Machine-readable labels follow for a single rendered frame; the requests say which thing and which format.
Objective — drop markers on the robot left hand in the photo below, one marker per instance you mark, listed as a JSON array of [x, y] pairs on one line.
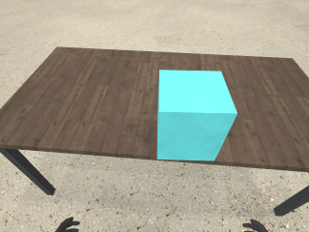
[[68, 222]]

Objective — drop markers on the carton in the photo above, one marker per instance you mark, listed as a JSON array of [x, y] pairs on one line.
[[194, 114]]

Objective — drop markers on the robot right hand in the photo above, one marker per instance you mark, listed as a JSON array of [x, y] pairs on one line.
[[255, 225]]

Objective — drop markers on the table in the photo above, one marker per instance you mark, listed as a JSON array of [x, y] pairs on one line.
[[104, 102]]

